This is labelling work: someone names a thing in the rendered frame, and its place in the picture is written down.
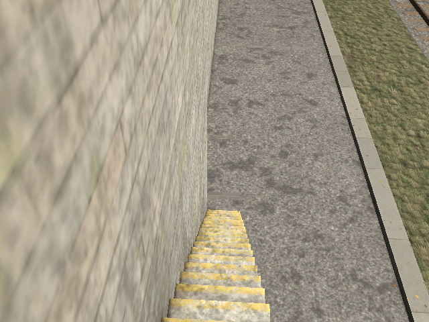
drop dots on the stairs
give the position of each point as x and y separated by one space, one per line
220 282

